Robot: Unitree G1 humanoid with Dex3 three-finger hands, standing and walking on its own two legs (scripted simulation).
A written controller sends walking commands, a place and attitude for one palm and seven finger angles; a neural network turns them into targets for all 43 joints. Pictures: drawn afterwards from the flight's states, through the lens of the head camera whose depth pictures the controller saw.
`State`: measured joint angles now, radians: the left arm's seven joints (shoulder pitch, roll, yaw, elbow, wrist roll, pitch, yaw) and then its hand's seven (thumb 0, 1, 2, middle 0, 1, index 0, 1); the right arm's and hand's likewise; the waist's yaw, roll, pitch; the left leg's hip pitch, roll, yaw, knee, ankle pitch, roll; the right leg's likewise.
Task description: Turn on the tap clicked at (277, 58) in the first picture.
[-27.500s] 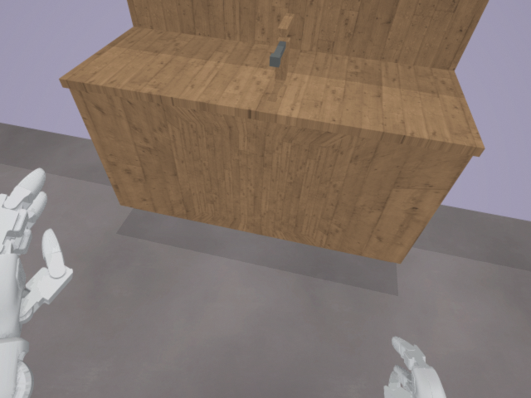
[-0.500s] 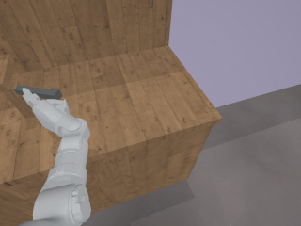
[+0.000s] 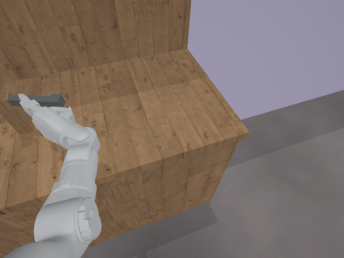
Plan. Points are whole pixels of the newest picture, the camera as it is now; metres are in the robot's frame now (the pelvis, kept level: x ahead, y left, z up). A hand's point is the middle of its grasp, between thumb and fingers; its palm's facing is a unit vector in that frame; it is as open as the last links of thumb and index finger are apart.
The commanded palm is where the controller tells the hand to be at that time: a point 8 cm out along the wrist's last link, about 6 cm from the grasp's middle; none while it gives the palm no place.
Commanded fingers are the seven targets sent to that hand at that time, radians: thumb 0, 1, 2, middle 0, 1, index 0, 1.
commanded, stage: push the lever round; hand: left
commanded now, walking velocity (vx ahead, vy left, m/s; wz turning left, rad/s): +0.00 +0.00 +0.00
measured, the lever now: (56, 102) +0.47 +0.28 +0.10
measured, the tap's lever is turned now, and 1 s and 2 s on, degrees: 67 80 80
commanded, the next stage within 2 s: lift the hand up off the lever in 0.08 s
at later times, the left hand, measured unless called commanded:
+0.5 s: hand (72, 103) +0.47 +0.25 +0.10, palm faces +0.84 -0.54 -0.07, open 7.8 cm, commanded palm +0.40 +0.26 +0.11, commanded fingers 0.00 0.90 0.90 -0.15 -0.15 -0.15 -0.15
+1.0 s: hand (63, 101) +0.45 +0.25 +0.12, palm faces +0.84 -0.54 -0.06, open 7.8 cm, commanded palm +0.39 +0.26 +0.13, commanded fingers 0.00 0.90 0.90 -0.15 -0.15 -0.15 -0.15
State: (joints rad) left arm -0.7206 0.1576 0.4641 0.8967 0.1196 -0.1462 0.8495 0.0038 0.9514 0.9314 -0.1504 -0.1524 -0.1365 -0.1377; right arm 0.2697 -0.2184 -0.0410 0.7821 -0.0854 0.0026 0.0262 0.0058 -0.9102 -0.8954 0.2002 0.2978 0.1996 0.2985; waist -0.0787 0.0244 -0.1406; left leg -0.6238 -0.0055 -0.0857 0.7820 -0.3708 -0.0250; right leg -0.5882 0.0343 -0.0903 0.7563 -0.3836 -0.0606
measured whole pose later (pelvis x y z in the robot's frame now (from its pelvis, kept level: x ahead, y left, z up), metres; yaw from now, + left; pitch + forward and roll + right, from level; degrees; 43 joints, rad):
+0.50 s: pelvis +0.01 +0.01 +0.00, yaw -1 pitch +13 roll -1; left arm -0.75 0.19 0.51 0.91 0.12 -0.14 0.83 0.01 0.91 0.91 -0.15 -0.15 -0.15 -0.14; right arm 0.35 -0.22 -0.05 0.78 -0.09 0.02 0.05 0.01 -0.91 -0.90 0.20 0.30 0.20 0.30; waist -0.11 0.03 -0.15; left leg -0.62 0.00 -0.06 0.77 -0.38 -0.02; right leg -0.59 0.04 -0.07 0.73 -0.37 -0.05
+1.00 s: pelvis +0.01 +0.01 +0.01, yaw +0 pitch +10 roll -1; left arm -0.70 0.14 0.45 0.78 0.09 -0.03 0.81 0.01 0.90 0.90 -0.15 -0.15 -0.16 -0.15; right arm 0.24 -0.21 -0.04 0.76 -0.07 0.01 0.03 0.01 -0.91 -0.90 0.20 0.30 0.20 0.30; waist -0.05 0.02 -0.14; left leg -0.53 -0.01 -0.07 0.71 -0.36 -0.01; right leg -0.49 0.03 -0.08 0.67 -0.37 -0.04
